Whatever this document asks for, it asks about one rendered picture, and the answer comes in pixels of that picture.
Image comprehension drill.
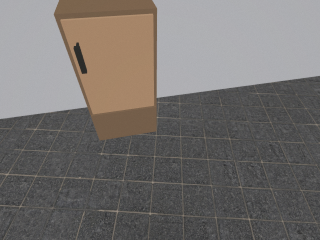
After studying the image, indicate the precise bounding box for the cupboard door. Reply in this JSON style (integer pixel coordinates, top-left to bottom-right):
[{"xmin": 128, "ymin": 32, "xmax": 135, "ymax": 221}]
[{"xmin": 60, "ymin": 13, "xmax": 154, "ymax": 115}]

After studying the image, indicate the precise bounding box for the handle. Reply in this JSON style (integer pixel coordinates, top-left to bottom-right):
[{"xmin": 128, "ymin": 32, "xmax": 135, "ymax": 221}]
[{"xmin": 73, "ymin": 42, "xmax": 87, "ymax": 74}]

